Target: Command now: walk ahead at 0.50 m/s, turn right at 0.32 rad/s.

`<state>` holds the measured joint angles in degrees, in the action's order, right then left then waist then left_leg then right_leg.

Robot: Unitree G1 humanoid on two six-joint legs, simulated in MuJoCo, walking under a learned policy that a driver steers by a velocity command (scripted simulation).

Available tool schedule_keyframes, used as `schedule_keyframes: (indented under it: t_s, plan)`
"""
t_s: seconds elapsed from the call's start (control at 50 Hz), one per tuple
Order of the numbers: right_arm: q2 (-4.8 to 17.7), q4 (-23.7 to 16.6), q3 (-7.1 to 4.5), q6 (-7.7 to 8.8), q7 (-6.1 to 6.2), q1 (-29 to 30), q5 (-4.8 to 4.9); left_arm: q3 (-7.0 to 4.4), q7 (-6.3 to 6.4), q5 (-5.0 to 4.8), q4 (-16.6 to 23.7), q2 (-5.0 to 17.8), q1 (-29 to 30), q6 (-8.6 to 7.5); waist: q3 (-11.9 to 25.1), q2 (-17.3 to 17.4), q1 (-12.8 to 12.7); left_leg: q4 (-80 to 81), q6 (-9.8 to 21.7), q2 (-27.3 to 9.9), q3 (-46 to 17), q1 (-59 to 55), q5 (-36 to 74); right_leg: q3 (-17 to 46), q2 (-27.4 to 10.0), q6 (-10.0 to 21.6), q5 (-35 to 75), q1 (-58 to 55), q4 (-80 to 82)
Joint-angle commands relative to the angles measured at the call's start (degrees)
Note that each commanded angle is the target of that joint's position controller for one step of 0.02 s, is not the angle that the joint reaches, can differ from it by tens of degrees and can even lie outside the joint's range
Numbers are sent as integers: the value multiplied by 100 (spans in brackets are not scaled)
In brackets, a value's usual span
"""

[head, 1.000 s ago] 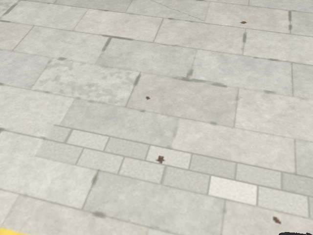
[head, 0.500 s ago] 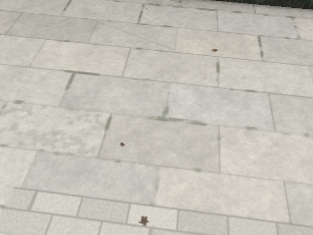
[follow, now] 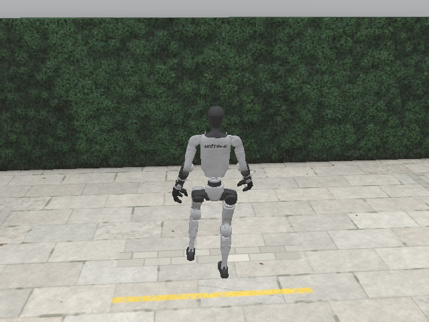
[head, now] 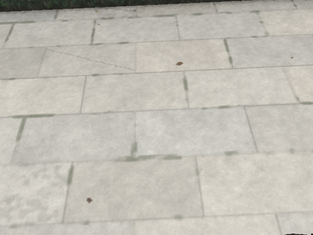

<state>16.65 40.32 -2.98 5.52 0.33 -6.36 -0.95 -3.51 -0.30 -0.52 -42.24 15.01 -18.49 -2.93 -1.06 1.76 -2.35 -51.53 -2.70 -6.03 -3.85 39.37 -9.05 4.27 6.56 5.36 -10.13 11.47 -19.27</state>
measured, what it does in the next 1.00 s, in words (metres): walks ahead: left foot, then right foot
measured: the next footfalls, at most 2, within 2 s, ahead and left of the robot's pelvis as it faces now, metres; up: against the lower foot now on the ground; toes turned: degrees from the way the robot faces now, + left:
left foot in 0.22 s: +0.31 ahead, +0.15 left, +0.00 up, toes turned -2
right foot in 0.58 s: +0.31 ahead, -0.10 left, +0.00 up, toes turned -1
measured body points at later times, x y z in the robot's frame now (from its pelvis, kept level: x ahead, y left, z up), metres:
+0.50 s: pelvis +0.22 +0.06 -0.01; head +0.25 +0.06 +0.44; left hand +0.36 +0.32 -0.12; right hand +0.33 -0.20 -0.12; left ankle +0.27 +0.15 -0.75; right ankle +0.25 -0.11 -0.72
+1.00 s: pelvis +0.28 +0.03 -0.01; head +0.28 +0.03 +0.44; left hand +0.40 +0.28 -0.14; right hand +0.37 -0.23 -0.15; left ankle +0.27 +0.15 -0.75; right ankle +0.27 -0.10 -0.75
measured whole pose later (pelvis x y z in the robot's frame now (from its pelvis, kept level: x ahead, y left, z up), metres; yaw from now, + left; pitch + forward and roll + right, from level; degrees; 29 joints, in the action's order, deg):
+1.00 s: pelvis +0.28 +0.03 -0.01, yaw -3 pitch -1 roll +0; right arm 13.1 53.2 -1.5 -0.1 0.7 -8.9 -0.3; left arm -2.5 2.1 0.4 -47.3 12.1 -11.7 0.2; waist -1.8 -0.4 0.4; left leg -32.3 0.5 0.3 0.8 13.2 -17.9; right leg 2.1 -1.0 -1.4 -17.7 13.7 -32.6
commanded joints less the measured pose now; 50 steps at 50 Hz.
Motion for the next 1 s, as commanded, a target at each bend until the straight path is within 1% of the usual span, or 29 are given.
schedule_keyframes:
  t_s: [0.02,0.08,0.12,0.16,0.18,0.2,0.22,0.24,0.26,0.28,0.3,0.32,0.34,0.36,0.38,0.42,0.46,0.48,0.52,0.56,0.58,0.6,0.62,0.64,0.66,0.72,0.8,0.9,1.0]
  plan:
    - [177,-333,-2,49,-42,316,16,-224,77,-33,329,893,106,-100,220,-537,-9,1141,-42,199,233,-698,1278,631,-1178,771,1610,346,635]
    - [264,-456,-10,86,-119,790,117,-223,55,-57,173,952,-218,-91,89,-599,-244,1761,50,327,219,-798,1641,856,-1390,734,1027,24,562]
    - [361,-563,-38,119,-172,997,125,-228,55,-66,93,962,-364,-62,4,-589,-301,2043,193,357,175,-573,1294,1087,-1608,707,1061,-495,309]
    - [442,-574,-82,169,-211,885,50,-233,95,-26,38,966,-372,10,12,-669,-201,2339,376,477,225,-694,922,1190,-1673,546,1956,-920,-152]
    - [492,-515,-116,197,-216,632,16,-237,114,-12,44,973,-297,46,154,-739,-55,2487,487,589,317,-1061,875,1145,-1591,422,2675,-1030,-510]
    - [579,-371,-172,229,-202,114,-46,-216,132,-14,99,927,-152,63,477,-734,239,2743,636,703,462,-1847,1396,975,-1328,242,3489,-988,-1090]
    - [855,-273,-237,265,-184,-562,-133,-146,140,55,242,757,-63,46,1171,-533,513,2396,942,116,8,-3232,3116,771,-1005,-17,3060,-439,-2077]
    - [1192,-185,-303,223,-149,-1251,-232,-26,130,96,240,426,-686,-29,2106,600,553,1993,1862,-1264,-1492,-5461,4884,418,-322,-467,505,1310,-4146]
    - [884,22,-250,110,-181,-1589,-30,-2,82,49,41,499,-1194,-59,2838,1486,566,2260,2444,-1955,-2808,-6109,4823,544,-15,-696,-2898,2115,-5282]
    - [724,-71,-206,12,-176,-1350,102,-122,68,-56,51,945,-895,-17,2311,761,644,2516,2221,-1733,-2585,-5495,3553,739,-300,-743,-2747,2444,-5709]
    - [588,-147,-153,-62,-138,-873,87,-125,88,-89,195,946,-280,58,1558,346,575,2699,1953,-1461,-2010,-4716,2874,451,-553,-783,-2399,2663,-5647]
    - [399,-165,-59,-101,-134,-460,47,-116,115,-19,285,865,86,142,956,78,429,2944,1824,-1186,-1547,-3793,2713,248,-776,-809,-2129,2604,-5222]
    - [266,-175,-1,-111,-131,-192,15,-132,154,41,313,793,139,234,738,126,227,3128,1691,-998,-1272,-3118,2547,210,-992,-806,-1891,2225,-4738]
    - [262,-148,6,-129,-145,-8,-33,-100,178,45,267,608,-15,311,624,316,58,3306,1604,-771,-962,-2528,2562,100,-1025,-837,-1709,1697,-4306]
    - [282,-122,-1,-128,-154,134,-69,-63,204,53,208,451,-173,352,622,496,-45,3393,1587,-595,-646,-2188,2834,-32,-992,-882,-1548,1293,-3855]
    - [367,-30,-31,-127,-140,207,-72,-3,241,96,156,287,-217,348,819,584,-77,3360,1606,-486,-284,-2084,3377,-133,-983,-914,-1151,771,-3006]
    - [441,96,-54,-168,-112,84,-25,-4,250,93,135,338,-75,348,1033,516,20,3353,1619,-545,-263,-2250,3045,-142,-978,-906,-557,484,-2435]
    - [454,152,-50,-200,-104,42,-8,-21,250,88,129,393,10,367,1041,481,60,3370,1602,-565,-296,-2259,2523,-144,-970,-891,-379,361,-2215]
    - [425,228,-19,-271,-105,82,18,-43,243,102,130,422,178,408,848,432,61,3400,1478,-495,-356,-2064,1023,-198,-930,-807,-77,56,-1639]
    - [246,326,62,-308,-121,2,44,-47,242,195,168,423,358,419,528,323,42,3356,1102,-219,-365,-1797,-562,-203,-918,-647,303,-316,-837]
    - [133,398,110,-304,-129,-158,-5,-60,260,238,256,554,452,407,410,131,107,3231,837,-54,-349,-1656,-1142,140,-1208,-531,635,-468,-643]
    - [137,433,107,-286,-145,-413,-72,-108,293,210,337,856,545,402,317,-364,355,2983,625,281,-137,-1494,-1500,362,-1495,-365,948,-501,-698]
    - [85,471,107,-315,-119,-575,-41,-156,272,150,212,897,646,405,266,-986,500,2887,482,568,271,-1884,-1309,331,-1365,-246,-303,130,-628]
    - [213,506,88,-349,-83,-387,-40,-103,232,152,245,596,708,376,96,-856,341,2715,410,574,334,-2138,-1042,265,-1193,-312,-788,487,-500]
    - [208,498,78,-382,-54,-287,-21,-54,220,184,212,442,724,339,65,-787,331,2640,428,551,340,-2232,-826,222,-1154,-409,-719,588,-488]
    - [172,582,77,-436,-10,-337,-28,-48,216,142,151,434,660,220,192,-593,311,2534,486,478,276,-2319,-235,104,-1066,-513,206,325,-759]
    - [164,700,65,-423,-8,-273,34,-52,244,110,61,434,601,207,378,-391,262,2393,477,440,264,-2472,354,49,-1025,-488,902,65,-972]
    - [180,904,48,-477,23,-256,61,-55,257,93,-80,404,616,240,367,-217,265,2348,453,419,249,-2600,600,-3,-974,-476,1117,-13,-1013]
    - [209,1115,34,-520,67,-233,73,-60,269,87,-291,366,634,262,294,-170,275,2389,448,397,228,-2673,632,-63,-926,-492,1085,-48,-960]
